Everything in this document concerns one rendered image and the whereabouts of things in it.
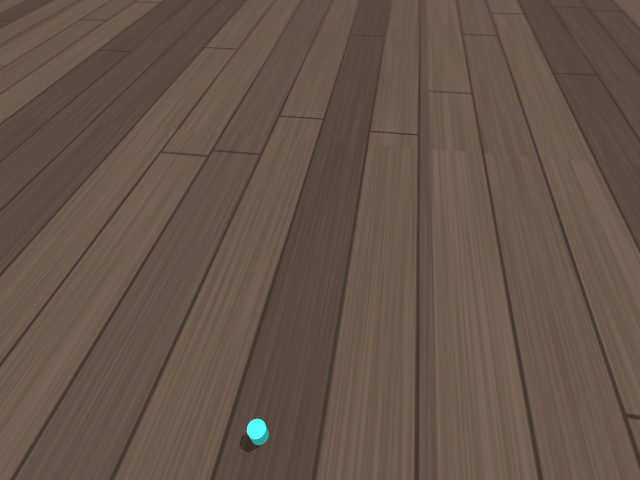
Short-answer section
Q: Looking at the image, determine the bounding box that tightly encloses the tin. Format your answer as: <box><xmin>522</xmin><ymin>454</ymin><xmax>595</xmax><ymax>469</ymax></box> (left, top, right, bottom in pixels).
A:
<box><xmin>247</xmin><ymin>419</ymin><xmax>269</xmax><ymax>445</ymax></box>

